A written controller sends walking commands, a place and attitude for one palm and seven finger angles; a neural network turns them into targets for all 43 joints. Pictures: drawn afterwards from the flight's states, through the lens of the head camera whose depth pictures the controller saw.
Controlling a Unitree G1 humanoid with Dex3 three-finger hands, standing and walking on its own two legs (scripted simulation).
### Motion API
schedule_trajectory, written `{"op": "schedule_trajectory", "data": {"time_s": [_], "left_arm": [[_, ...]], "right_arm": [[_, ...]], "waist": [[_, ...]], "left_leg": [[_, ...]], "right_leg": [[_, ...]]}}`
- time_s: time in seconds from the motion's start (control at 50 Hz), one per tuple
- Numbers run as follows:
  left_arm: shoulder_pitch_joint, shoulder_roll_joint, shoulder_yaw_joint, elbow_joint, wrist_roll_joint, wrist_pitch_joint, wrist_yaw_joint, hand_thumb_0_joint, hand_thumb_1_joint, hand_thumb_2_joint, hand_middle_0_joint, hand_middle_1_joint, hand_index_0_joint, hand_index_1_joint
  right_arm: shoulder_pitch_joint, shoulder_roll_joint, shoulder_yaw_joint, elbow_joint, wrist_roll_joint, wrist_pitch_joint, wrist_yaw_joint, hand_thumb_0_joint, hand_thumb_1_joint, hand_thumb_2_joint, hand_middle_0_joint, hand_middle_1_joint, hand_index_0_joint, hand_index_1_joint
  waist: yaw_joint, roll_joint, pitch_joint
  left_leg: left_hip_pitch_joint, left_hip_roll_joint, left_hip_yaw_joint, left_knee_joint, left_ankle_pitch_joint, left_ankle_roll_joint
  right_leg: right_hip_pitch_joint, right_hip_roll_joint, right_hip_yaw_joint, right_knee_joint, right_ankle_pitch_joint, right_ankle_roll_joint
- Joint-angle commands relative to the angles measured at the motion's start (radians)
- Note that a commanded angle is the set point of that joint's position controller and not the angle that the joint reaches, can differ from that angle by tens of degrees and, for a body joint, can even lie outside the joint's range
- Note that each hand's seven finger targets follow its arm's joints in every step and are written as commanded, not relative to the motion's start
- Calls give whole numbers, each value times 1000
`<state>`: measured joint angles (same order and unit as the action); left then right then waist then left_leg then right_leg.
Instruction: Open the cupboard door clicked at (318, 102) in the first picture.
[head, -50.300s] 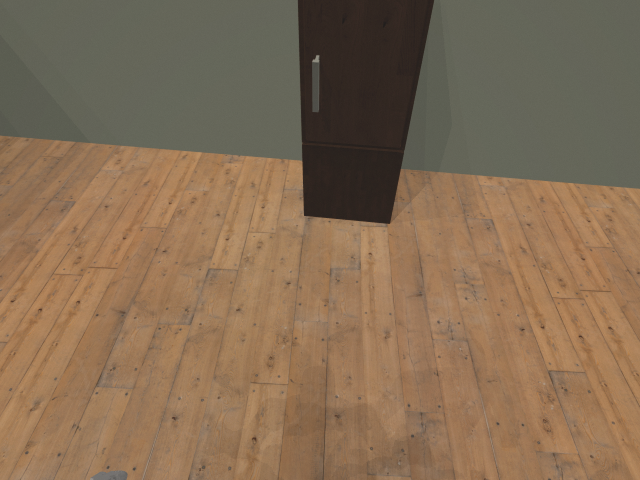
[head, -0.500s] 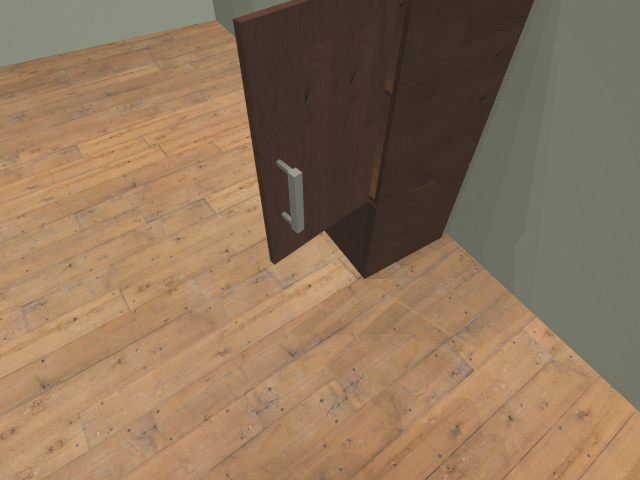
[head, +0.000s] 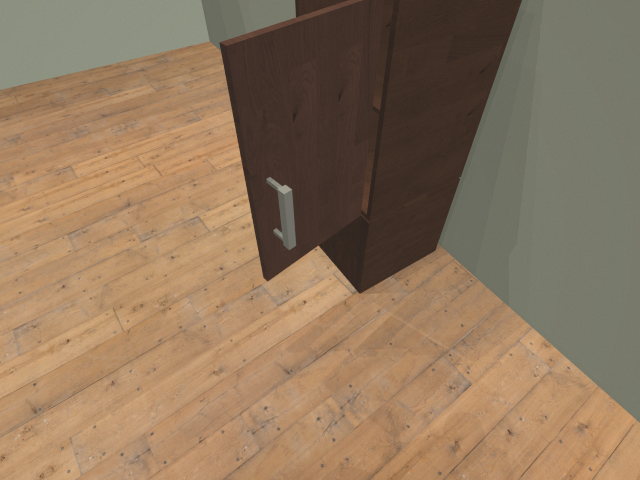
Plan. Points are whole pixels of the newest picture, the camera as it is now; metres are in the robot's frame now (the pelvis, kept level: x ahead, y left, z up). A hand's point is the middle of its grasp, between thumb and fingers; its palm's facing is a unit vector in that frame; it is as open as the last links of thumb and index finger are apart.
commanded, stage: look to check the result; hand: left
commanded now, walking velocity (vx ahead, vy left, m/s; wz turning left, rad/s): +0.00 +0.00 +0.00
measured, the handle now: (281, 214) +0.65 +0.12 -0.11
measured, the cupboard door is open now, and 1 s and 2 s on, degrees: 100 100 100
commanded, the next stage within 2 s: stand and wait in 0.62 s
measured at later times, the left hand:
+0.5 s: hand out of the picture +0.00 +0.17 -0.17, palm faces +0.04 -0.97 -0.22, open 7.3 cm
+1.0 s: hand out of the picture +0.04 +0.18 -0.17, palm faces +0.03 -0.97 -0.24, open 7.3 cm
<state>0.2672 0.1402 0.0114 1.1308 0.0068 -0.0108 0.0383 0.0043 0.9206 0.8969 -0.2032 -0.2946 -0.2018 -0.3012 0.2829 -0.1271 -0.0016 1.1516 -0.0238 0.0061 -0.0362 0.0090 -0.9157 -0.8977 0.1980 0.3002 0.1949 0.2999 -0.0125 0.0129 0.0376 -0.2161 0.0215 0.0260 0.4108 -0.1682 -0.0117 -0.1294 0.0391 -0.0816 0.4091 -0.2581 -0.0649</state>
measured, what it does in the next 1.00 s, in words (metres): stands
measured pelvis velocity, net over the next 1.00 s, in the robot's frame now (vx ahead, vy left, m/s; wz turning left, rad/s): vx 0.02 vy -0.02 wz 0.00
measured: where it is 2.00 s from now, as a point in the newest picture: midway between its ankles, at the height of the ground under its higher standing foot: outside the picture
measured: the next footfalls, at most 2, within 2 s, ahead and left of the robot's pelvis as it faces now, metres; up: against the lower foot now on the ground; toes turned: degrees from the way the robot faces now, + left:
none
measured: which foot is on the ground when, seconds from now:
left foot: down 0.00-1.00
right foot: down 0.00-1.00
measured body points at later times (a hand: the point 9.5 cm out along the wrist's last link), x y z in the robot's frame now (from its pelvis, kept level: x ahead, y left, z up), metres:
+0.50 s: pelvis +0.01 -0.01 +0.00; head +0.02 -0.02 +0.45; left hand +0.00 +0.22 -0.15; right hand +0.01 -0.23 -0.17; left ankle +0.03 +0.13 -0.74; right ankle -0.02 -0.07 -0.74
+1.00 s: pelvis +0.02 -0.02 +0.00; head +0.04 -0.02 +0.45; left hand +0.04 +0.23 -0.15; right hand +0.03 -0.25 -0.16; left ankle +0.03 +0.13 -0.74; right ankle -0.02 -0.07 -0.74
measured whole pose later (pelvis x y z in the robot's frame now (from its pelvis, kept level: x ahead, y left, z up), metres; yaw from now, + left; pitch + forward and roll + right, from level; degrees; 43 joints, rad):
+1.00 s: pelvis +0.02 -0.02 +0.00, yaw +0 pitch -2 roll +0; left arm 0.24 0.18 0.02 1.13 0.01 -0.02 0.04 0.00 0.91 0.90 -0.20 -0.29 -0.20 -0.30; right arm 0.23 -0.19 -0.01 1.14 -0.02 0.01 -0.04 0.01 -0.91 -0.90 0.20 0.30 0.20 0.30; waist -0.01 0.01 0.05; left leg -0.17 0.04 0.02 0.39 -0.19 -0.04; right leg -0.07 0.06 -0.08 0.35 -0.26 -0.08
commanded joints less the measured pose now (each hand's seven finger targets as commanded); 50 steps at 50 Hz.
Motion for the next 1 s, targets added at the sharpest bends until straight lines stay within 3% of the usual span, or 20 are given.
{"op": "schedule_trajectory", "data": {"time_s": [0.0, 0.14, 0.44, 0.52, 0.74, 0.78, 0.98], "left_arm": [[73, 105, 20, -19, -1, -10, 5, 0, 900, 900, -200, -300, -200, -300], [78, 103, 17, -12, -2, -9, 4, 0, 900, 900, -200, -300, -200, -300], [72, 127, 21, -12, -2, -15, 5, 0, 900, 900, -200, -300, -200, -300], [61, 132, 22, -13, -2, -14, 4, 0, 900, 900, -200, -300, -200, -300], [40, 162, 31, -23, -2, -17, 5, 0, 900, 900, -200, -300, -200, -300], [41, 169, 34, -25, -1, -17, 6, 0, 900, 900, -200, -300, -200, -300], [21, 185, 36, -32, -2, -17, 5, 0, 900, 900, -200, -300, -200, -300]], "right_arm": [[63, -88, -15, -25, 4, -9, -6, 0, -900, -900, 200, 300, 200, 300], [56, -98, -13, -23, 4, -8, -8, 0, -900, -900, 200, 300, 200, 300], [29, -121, -18, -27, 5, -8, -9, 0, -900, -900, 200, 300, 200, 300], [25, -127, -18, -28, 3, -6, -8, 0, -900, -900, 200, 300, 200, 300], [12, -151, -21, -34, 5, -10, -11, 0, -900, -900, 200, 300, 200, 300], [5, -159, -23, -39, 6, -8, -12, 0, -900, -900, 200, 300, 200, 300], [-9, -177, -25, -42, 7, -6, -11, 0, -900, -900, 200, 300, 200, 300]], "waist": [[6, 1, 32], [5, 4, 53], [5, -12, 34], [4, -8, 55], [7, -10, 12], [10, -31, 21], [7, -17, 19]], "left_leg": [[42, 82, -70, -52, 106, 35], [47, 82, -71, -61, 86, 34], [69, 81, -63, -52, 104, 32], [63, 80, -61, -51, 93, 29], [76, 83, -52, -42, 145, 27], [74, 81, -48, -38, 141, 28], [80, 81, -48, -37, 131, 26]], "right_leg": [[-62, -146, 123, -112, 128, 7], [-73, -142, 130, -126, 96, 5], [-47, -150, 133, -134, 172, 10], [-57, -150, 134, -141, 159, 13], [2, -156, 129, -125, 312, 29], [1, -156, 124, -132, 320, 37], [7, -156, 136, -144, 318, 46]]}}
